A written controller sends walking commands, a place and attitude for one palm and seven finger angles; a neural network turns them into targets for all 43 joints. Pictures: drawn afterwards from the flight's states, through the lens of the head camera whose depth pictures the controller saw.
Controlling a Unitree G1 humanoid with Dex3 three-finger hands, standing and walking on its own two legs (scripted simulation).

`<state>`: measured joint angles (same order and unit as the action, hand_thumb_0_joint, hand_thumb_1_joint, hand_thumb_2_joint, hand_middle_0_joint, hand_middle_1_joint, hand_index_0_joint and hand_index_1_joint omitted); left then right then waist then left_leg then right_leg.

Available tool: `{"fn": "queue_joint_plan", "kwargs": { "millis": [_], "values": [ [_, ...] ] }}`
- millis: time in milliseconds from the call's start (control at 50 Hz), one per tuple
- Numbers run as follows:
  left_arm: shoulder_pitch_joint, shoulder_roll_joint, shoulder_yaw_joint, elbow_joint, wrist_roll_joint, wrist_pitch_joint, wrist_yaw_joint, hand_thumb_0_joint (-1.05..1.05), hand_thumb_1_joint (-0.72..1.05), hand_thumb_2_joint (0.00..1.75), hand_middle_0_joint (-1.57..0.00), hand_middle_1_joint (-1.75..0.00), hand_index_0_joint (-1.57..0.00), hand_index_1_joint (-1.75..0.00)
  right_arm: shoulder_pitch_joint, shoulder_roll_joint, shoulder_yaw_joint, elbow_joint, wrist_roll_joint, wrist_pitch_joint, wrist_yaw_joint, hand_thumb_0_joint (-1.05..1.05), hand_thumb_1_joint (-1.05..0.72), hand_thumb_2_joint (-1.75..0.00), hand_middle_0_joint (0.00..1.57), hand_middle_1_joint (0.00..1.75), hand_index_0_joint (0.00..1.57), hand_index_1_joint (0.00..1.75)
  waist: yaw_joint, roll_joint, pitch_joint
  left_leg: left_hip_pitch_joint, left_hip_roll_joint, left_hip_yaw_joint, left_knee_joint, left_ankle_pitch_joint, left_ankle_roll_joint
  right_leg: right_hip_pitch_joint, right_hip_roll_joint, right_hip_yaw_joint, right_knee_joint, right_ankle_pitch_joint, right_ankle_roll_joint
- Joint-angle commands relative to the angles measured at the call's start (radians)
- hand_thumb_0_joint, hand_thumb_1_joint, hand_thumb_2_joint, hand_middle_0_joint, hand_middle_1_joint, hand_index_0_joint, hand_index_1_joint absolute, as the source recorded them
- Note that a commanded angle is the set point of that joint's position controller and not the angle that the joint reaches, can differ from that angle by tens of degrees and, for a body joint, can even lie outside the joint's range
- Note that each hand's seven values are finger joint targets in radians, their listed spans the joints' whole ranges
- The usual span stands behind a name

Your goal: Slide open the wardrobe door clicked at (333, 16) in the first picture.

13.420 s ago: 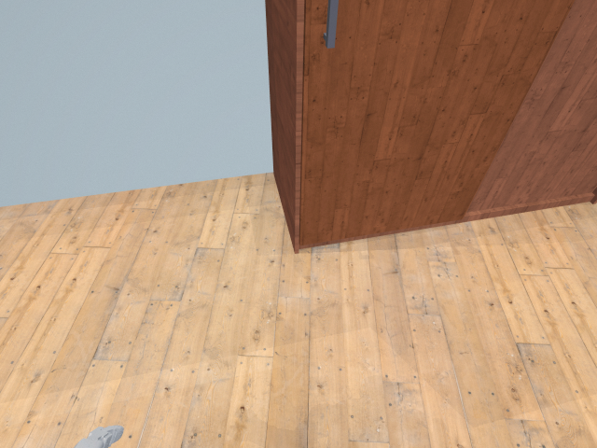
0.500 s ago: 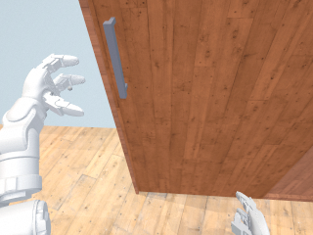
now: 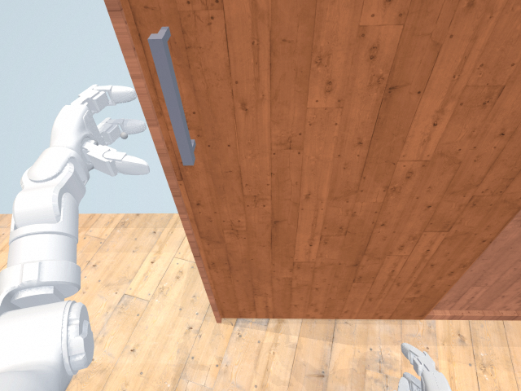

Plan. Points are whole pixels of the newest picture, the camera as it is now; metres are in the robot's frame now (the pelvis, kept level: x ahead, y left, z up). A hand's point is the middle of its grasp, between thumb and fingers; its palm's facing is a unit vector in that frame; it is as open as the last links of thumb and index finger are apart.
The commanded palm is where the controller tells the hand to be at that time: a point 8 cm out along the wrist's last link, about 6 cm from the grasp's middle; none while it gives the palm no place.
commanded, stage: move the hooked fingers beside the handle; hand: left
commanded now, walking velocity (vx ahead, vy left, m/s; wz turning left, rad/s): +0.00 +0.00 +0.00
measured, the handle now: (178, 103) +0.49 +0.16 +0.21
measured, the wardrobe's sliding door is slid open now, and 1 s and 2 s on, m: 0.00 0.00 0.00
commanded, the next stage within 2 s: feel for the door with the fingertips in 1.04 s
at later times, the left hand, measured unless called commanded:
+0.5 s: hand (123, 127) +0.42 +0.22 +0.22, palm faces +0.05 -1.00 +0.01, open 14.0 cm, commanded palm +0.39 +0.27 +0.21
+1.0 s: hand (124, 130) +0.42 +0.22 +0.21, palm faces +0.05 -1.00 -0.01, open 14.0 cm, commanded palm +0.40 +0.27 +0.21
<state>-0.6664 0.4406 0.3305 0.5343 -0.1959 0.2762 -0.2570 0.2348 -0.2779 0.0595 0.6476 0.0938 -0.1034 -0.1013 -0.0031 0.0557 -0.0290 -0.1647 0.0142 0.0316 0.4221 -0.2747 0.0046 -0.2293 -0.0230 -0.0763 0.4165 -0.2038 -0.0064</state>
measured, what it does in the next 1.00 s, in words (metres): stands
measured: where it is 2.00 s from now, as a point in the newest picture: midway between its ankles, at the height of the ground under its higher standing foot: outside the picture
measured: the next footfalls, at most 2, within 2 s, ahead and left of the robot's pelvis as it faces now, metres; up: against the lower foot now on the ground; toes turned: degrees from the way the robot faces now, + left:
none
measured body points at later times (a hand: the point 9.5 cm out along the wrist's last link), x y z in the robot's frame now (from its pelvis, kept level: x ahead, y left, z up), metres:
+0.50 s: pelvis +0.00 +0.00 +0.00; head -0.01 -0.01 +0.45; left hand +0.41 +0.27 +0.22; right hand +0.11 -0.25 -0.10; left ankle -0.03 +0.12 -0.74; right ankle +0.01 -0.12 -0.74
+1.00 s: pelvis -0.01 +0.00 +0.00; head +0.00 -0.01 +0.45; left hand +0.42 +0.28 +0.21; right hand +0.10 -0.25 -0.10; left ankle -0.03 +0.12 -0.74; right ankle +0.01 -0.12 -0.74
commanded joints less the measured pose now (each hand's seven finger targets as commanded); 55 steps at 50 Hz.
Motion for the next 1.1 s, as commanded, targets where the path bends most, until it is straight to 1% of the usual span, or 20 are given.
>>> {"fn": "queue_joint_plan", "kwargs": {
  "millis": [0,40,140,260,320,360,380,460,520,600,620,660,760,800,860,880,960,980,1000,1080],
  "values": [
    [-0.501,0.311,0.1,-0.231,-0.017,-0.131,0.016,0.0,-0.5,0.3,-0.3,-1.2,-0.3,-1.2,-0.059,-0.116,-0.047,-0.146,-0.011,-0.053,-0.007,0.0,-0.9,-0.9,0.2,0.3,0.2,0.3,0.01,-0.05,-0.355,0.075,-0.011,-0.03,-0.024,0.355,0.03,0.185,0.01,0.036,-0.004,0.349,-0.023],
    [-0.557,0.281,0.068,-0.218,-0.015,-0.154,0.01,0.0,-0.5,0.3,-0.3,-1.2,-0.3,-1.2,-0.051,-0.113,-0.044,-0.138,-0.01,-0.053,-0.01,0.0,-0.9,-0.9,0.2,0.3,0.2,0.3,-0.004,-0.01,-0.348,0.084,-0.012,-0.023,-0.026,0.355,0.027,0.175,0.011,0.036,-0.005,0.354,-0.024],
    [-0.551,0.261,0.044,-0.048,0.001,-0.142,0.007,0.0,-0.5,0.3,-0.3,-1.2,-0.3,-1.2,-0.02,-0.125,-0.046,-0.11,-0.007,-0.049,-0.01,0.0,-0.9,-0.9,0.2,0.3,0.2,0.3,-0.017,-0.012,-0.255,0.042,-0.01,-0.024,-0.038,0.291,0.027,0.115,0.012,0.033,-0.024,0.29,-0.026],
    [-0.552,0.258,0.04,-0.056,0.002,-0.172,0.004,0.0,-0.5,0.3,-0.3,-1.2,-0.3,-1.2,-0.002,-0.129,-0.058,-0.124,-0.012,-0.044,-0.001,0.0,-0.9,-0.9,0.2,0.3,0.2,0.3,-0.006,-0.03,-0.324,0.059,-0.006,-0.022,-0.027,0.344,0.029,0.149,0.012,0.035,-0.013,0.336,-0.028],
    [-0.548,0.296,0.089,-0.132,-0.01,-0.21,0.002,0.0,-0.5,0.3,-0.3,-1.2,-0.3,-1.2,-0.001,-0.127,-0.06,-0.134,-0.015,-0.047,0.003,0.0,-0.9,-0.9,0.2,0.3,0.2,0.3,0.008,-0.029,-0.384,0.077,-0.007,-0.021,-0.028,0.382,0.027,0.193,0.014,0.04,-0.002,0.382,-0.028],
    [-0.506,0.325,0.118,-0.141,-0.012,-0.221,0.002,0.0,-0.5,0.3,-0.3,-1.2,-0.3,-1.2,-0.006,-0.13,-0.06,-0.137,-0.015,-0.046,0.006,0.0,-0.9,-0.9,0.2,0.3,0.2,0.3,0.02,-0.054,-0.361,0.063,-0.004,-0.019,-0.034,0.379,0.029,0.202,0.014,0.037,-0.005,0.374,-0.027],
    [-0.5,0.289,0.093,-0.118,-0.013,-0.212,-0.001,0.0,-0.5,0.3,-0.3,-1.2,-0.3,-1.2,-0.014,-0.127,-0.056,-0.135,-0.012,-0.045,0.006,0.0,-0.9,-0.9,0.2,0.3,0.2,0.3,0.013,-0.034,-0.325,0.052,-0.005,-0.014,-0.04,0.356,0.03,0.183,0.014,0.039,-0.009,0.361,-0.026],
    [-0.441,0.337,0.124,-0.063,0.006,-0.171,0.001,0.0,-0.5,0.3,-0.3,-1.2,-0.3,-1.2,-0.009,-0.138,-0.061,-0.135,-0.009,-0.036,0.007,0.0,-0.9,-0.9,0.2,0.3,0.2,0.3,0.02,-0.033,-0.26,0.009,-0.006,-0.007,-0.053,0.288,0.031,0.155,0.011,0.04,-0.025,0.295,-0.025],
    [-0.529,0.276,0.048,-0.098,0.012,-0.168,-0.007,0.0,-0.5,0.3,-0.3,-1.2,-0.3,-1.2,-0.013,-0.13,-0.055,-0.139,-0.006,-0.038,0.001,0.0,-0.9,-0.9,0.2,0.3,0.2,0.3,-0.012,0.024,-0.25,0.029,-0.007,-0.015,-0.053,0.265,0.029,0.116,0.014,0.04,-0.032,0.259,-0.028],
    [-0.66,0.251,0.013,-0.149,-0.013,-0.207,-0.015,0.0,-0.5,0.3,-0.3,-1.2,-0.3,-1.2,-0.006,-0.13,-0.056,-0.13,-0.008,-0.056,-0.013,0.0,-0.9,-0.9,0.2,0.3,0.2,0.3,-0.044,0.0,-0.301,0.087,-0.005,-0.03,-0.046,0.244,0.032,0.096,0.022,0.039,-0.047,0.221,-0.025],
    [-0.675,0.248,0.017,-0.165,-0.02,-0.218,-0.015,0.0,-0.5,0.3,-0.3,-1.2,-0.3,-1.2,-0.006,-0.128,-0.055,-0.128,-0.01,-0.064,-0.014,0.0,-0.9,-0.9,0.2,0.3,0.2,0.3,-0.038,0.029,-0.326,0.102,-0.008,-0.034,-0.042,0.257,0.03,0.101,0.023,0.041,-0.044,0.231,-0.028],
    [-0.643,0.264,0.033,-0.108,-0.025,-0.221,-0.013,0.0,-0.5,0.3,-0.3,-1.2,-0.3,-1.2,-0.002,-0.132,-0.053,-0.111,-0.012,-0.065,-0.016,0.0,-0.9,-0.9,0.2,0.3,0.2,0.3,-0.034,-0.005,-0.317,0.094,-0.007,-0.033,-0.041,0.253,0.03,0.101,0.023,0.038,-0.049,0.226,-0.027],
    [-0.563,0.284,0.051,0.119,0.008,-0.177,0.0,0.0,-0.5,0.3,-0.3,-1.2,-0.3,-1.2,0.015,-0.141,-0.05,-0.088,-0.01,-0.055,-0.008,0.0,-0.9,-0.9,0.2,0.3,0.2,0.3,-0.021,-0.028,-0.213,-0.005,-0.009,-0.032,-0.056,0.183,0.026,0.065,0.013,0.035,-0.051,0.164,-0.026],
    [-0.586,0.298,0.053,0.112,0.023,-0.184,0.006,0.0,-0.5,0.3,-0.3,-1.2,-0.3,-1.2,0.02,-0.139,-0.049,-0.099,-0.012,-0.05,-0.003,0.0,-0.9,-0.9,0.2,0.3,0.2,0.3,-0.016,-0.013,-0.238,-0.013,-0.012,-0.033,-0.051,0.211,0.025,0.086,0.009,0.038,-0.037,0.202,-0.029],
    [-0.551,0.339,0.087,0.056,0.018,-0.226,-0.002,0.0,-0.5,0.3,-0.3,-1.2,-0.3,-1.2,0.023,-0.141,-0.057,-0.126,-0.015,-0.043,0.0,0.0,-0.9,-0.9,0.2,0.3,0.2,0.3,-0.002,-0.052,-0.32,0.008,-0.007,-0.022,-0.036,0.267,0.03,0.143,0.01,0.045,-0.019,0.269,-0.026],
    [-0.599,0.323,0.07,0.006,0.009,-0.246,-0.011,0.0,-0.5,0.3,-0.3,-1.2,-0.3,-1.2,0.02,-0.138,-0.054,-0.131,-0.014,-0.046,0.001,0.0,-0.9,-0.9,0.2,0.3,0.2,0.3,-0.013,-0.056,-0.337,0.022,-0.006,-0.023,-0.035,0.28,0.032,0.152,0.012,0.047,-0.017,0.291,-0.025],
    [-0.665,0.322,0.065,-0.078,-0.009,-0.286,-0.024,0.0,-0.5,0.3,-0.3,-1.2,-0.3,-1.2,0.018,-0.134,-0.056,-0.132,-0.012,-0.055,-0.004,0.0,-0.9,-0.9,0.2,0.3,0.2,0.3,-0.022,-0.007,-0.359,0.072,-0.003,-0.025,-0.031,0.309,0.031,0.146,0.018,0.047,-0.021,0.301,-0.026],
    [-0.658,0.331,0.078,-0.093,-0.008,-0.282,-0.023,0.0,-0.5,0.3,-0.3,-1.2,-0.3,-1.2,0.015,-0.132,-0.055,-0.132,-0.013,-0.058,-0.004,0.0,-0.9,-0.9,0.2,0.3,0.2,0.3,-0.012,0.037,-0.362,0.081,-0.004,-0.028,-0.033,0.317,0.028,0.142,0.02,0.047,-0.02,0.304,-0.03],
    [-0.664,0.291,0.047,-0.076,-0.009,-0.271,-0.023,0.0,-0.5,0.3,-0.3,-1.2,-0.3,-1.2,0.013,-0.128,-0.051,-0.126,-0.01,-0.061,-0.004,0.0,-0.9,-0.9,0.2,0.3,0.2,0.3,-0.024,0.053,-0.333,0.082,-0.005,-0.027,-0.032,0.31,0.027,0.118,0.021,0.046,-0.024,0.294,-0.03],
    [-0.562,0.278,0.057,0.033,-0.007,-0.208,-0.017,0.0,-0.5,0.3,-0.3,-1.2,-0.3,-1.2,0.026,-0.138,-0.055,-0.109,-0.01,-0.054,-0.001,0.0,-0.9,-0.9,0.2,0.3,0.2,0.3,-0.015,-0.004,-0.259,0.02,-0.004,-0.024,-0.046,0.277,0.027,0.107,0.019,0.034,-0.032,0.271,-0.028]
  ]
}}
